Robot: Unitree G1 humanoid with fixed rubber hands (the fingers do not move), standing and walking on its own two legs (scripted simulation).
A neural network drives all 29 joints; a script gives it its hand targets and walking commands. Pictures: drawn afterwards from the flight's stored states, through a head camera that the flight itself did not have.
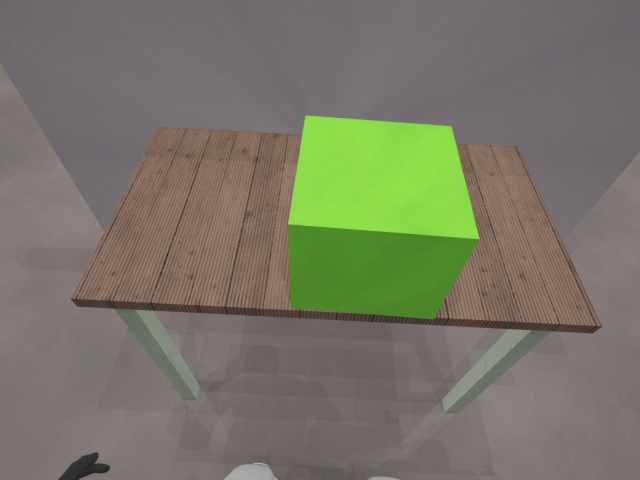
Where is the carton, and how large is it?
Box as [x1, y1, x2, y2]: [288, 115, 478, 318]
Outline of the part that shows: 305,115 288,221 291,307 433,318 478,240 478,235 451,127 440,125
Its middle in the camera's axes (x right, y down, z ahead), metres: +0.09 -0.04 +0.64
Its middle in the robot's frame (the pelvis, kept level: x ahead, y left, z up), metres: +0.50 -0.08 +0.00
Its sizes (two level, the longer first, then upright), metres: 0.239 0.239 0.212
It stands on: a table, 0.65 m high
